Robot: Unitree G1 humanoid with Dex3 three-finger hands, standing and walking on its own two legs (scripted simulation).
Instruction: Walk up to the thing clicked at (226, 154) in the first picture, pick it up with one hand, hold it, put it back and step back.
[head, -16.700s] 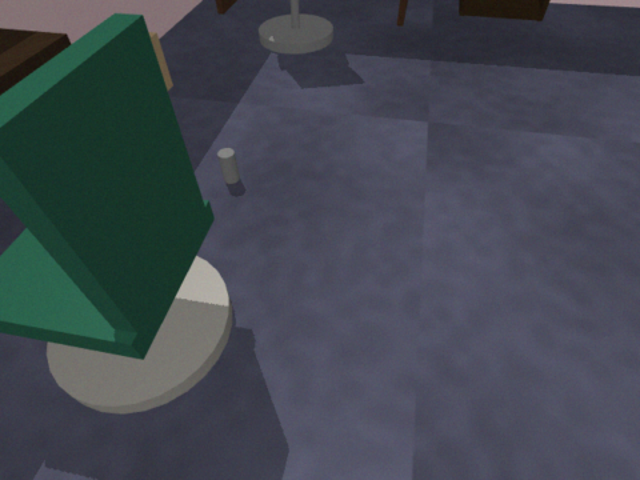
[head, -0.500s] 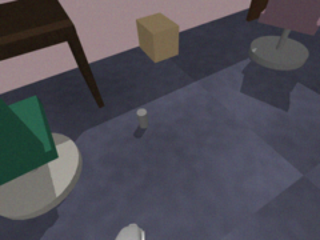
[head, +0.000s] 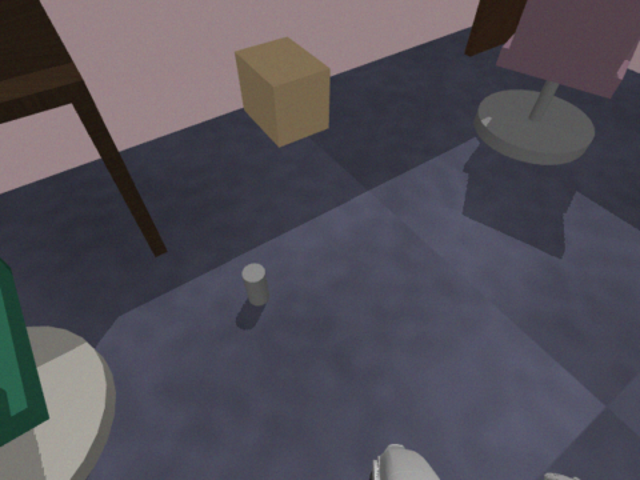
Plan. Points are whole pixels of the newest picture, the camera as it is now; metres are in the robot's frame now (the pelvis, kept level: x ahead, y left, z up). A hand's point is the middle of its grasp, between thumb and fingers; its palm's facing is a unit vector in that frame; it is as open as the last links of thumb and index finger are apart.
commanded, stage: walk up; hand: left
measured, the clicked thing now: (256, 285) +0.82 +0.21 -0.69
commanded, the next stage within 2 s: none
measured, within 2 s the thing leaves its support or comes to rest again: neither
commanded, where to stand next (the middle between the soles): +0.48 -0.01 m, yaw +1 degrees
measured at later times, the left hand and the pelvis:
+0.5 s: hand (138, 436) +0.21 +0.28 -0.15, palm faces +0.02 -0.93 -0.37, open 7.4 cm; pelvis +0.20 -0.01 -0.01, yaw +3 degrees
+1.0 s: hand (179, 303) +0.42 +0.25 -0.13, palm faces -0.01 -0.89 -0.45, open 7.4 cm; pelvis +0.35 -0.03 -0.01, yaw +1 degrees
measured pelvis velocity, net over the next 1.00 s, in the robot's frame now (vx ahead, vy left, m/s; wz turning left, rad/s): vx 0.35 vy -0.03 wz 0.02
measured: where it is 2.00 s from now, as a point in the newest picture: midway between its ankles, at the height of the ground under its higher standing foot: (324, 405)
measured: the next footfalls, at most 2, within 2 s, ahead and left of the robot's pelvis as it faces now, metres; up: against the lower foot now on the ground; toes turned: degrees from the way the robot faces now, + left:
right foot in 0.08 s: +0.19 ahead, -0.15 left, +0.00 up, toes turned -5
left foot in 0.48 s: +0.34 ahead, +0.12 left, +0.00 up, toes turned +8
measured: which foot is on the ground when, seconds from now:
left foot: down 0.00-0.10, up 0.12-0.46, down 0.48-0.90, up 0.92-1.00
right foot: up 0.00-0.06, down 0.08-0.50, up 0.52-0.86, down 0.88-1.00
